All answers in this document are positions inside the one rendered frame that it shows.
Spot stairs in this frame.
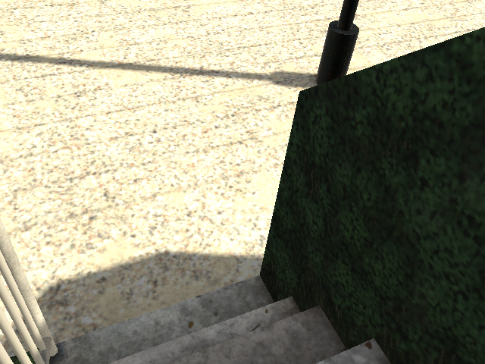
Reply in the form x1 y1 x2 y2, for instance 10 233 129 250
49 275 391 364

